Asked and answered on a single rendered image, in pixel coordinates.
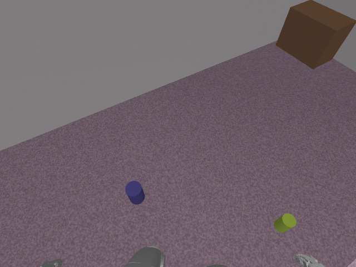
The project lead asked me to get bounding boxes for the right robot hand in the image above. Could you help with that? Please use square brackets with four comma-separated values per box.
[295, 254, 325, 267]

